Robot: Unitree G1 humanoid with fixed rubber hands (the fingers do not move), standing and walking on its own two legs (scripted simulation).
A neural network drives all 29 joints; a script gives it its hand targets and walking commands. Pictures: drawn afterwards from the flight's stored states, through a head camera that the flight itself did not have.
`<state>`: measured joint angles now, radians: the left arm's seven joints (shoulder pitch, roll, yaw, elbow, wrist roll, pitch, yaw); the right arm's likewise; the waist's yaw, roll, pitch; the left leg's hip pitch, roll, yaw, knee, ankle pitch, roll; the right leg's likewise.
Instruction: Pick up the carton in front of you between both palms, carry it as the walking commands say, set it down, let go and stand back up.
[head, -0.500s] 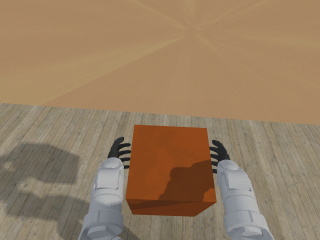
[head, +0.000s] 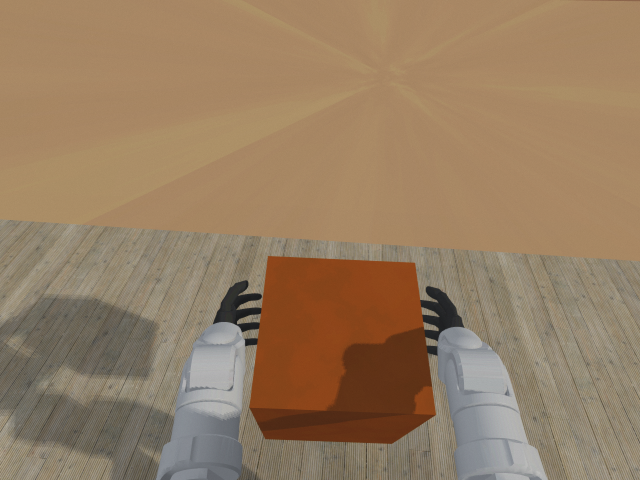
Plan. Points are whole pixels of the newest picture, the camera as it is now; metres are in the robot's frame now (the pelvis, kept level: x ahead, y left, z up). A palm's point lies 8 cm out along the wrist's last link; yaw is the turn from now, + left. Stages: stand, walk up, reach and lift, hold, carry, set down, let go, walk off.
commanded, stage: reach and lift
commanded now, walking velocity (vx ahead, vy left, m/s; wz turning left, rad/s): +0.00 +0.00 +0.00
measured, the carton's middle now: (334, 357) +0.30 +0.01 -0.07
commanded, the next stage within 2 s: hold in 0.16 s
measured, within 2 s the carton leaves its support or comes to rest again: neither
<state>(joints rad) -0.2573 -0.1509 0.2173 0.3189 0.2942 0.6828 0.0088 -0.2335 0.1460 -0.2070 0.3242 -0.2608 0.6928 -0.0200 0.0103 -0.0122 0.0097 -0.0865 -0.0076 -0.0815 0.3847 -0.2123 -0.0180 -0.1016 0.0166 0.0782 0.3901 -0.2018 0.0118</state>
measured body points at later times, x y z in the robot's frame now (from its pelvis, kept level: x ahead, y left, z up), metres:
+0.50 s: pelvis -0.01 +0.00 +0.00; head -0.06 +0.01 +0.45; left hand +0.28 +0.16 +0.04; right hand +0.28 -0.15 +0.03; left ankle +0.00 +0.13 -0.74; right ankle +0.01 -0.13 -0.74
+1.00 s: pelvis -0.01 +0.00 +0.00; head -0.06 +0.01 +0.45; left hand +0.29 +0.15 +0.04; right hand +0.29 -0.15 +0.04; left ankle +0.00 +0.13 -0.74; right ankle +0.01 -0.13 -0.74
